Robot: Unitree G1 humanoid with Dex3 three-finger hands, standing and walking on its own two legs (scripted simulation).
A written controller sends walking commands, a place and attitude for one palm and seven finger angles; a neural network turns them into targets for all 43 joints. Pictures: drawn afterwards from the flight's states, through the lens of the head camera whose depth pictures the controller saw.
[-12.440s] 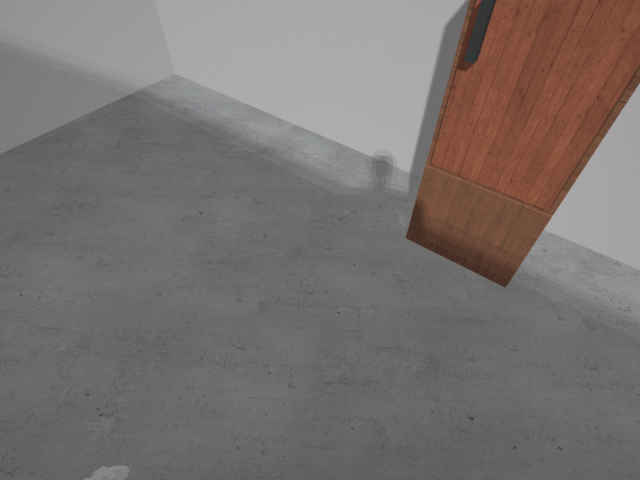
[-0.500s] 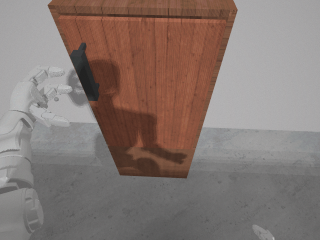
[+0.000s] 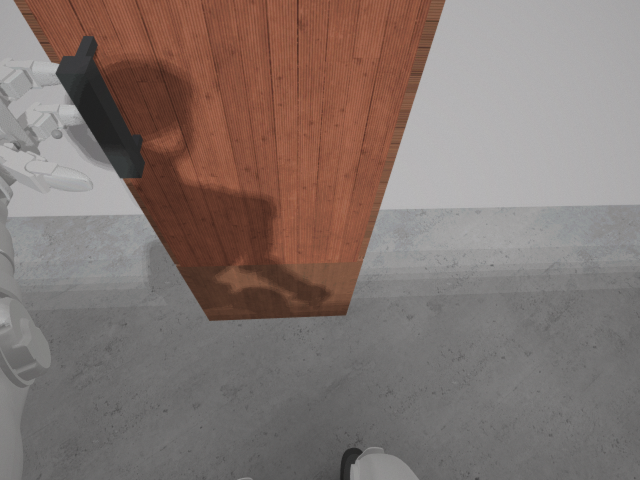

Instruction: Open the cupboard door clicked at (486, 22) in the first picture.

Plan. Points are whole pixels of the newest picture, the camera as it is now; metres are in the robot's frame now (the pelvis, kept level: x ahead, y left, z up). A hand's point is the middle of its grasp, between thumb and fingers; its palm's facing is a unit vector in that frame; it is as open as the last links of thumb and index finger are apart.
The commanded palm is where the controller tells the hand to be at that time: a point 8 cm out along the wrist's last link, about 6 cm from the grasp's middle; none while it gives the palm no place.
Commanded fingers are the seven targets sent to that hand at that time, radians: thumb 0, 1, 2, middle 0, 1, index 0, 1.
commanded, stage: move the hooked fingers beside the handle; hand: left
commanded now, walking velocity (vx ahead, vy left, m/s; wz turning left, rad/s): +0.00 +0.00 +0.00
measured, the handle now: (111, 112) +0.52 +0.22 +0.13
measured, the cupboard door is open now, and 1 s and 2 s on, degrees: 0 0 0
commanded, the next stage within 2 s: slide the fingers in behind the handle in 0.90 s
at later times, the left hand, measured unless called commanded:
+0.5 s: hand (57, 127) +0.49 +0.27 +0.13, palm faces -0.03 -1.00 +0.00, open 13.8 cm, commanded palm +0.47 +0.32 +0.13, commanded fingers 0.00 -0.50 0.30 -0.30 -1.20 -0.30 -1.20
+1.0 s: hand (52, 135) +0.48 +0.27 +0.14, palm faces -0.03 -1.00 +0.01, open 14.0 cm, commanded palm +0.47 +0.32 +0.13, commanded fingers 0.00 -0.50 0.30 -0.30 -1.20 -0.30 -1.20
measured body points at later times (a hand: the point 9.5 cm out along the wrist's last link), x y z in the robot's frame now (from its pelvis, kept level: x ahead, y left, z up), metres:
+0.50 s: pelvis +0.02 +0.01 +0.00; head +0.11 +0.03 +0.44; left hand +0.49 +0.32 +0.14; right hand +0.03 -0.26 -0.11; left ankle -0.04 +0.11 -0.72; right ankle +0.04 -0.12 -0.72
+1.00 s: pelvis +0.01 +0.01 +0.00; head +0.10 +0.02 +0.44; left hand +0.48 +0.32 +0.14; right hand +0.05 -0.27 -0.11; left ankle -0.04 +0.11 -0.72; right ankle +0.04 -0.12 -0.72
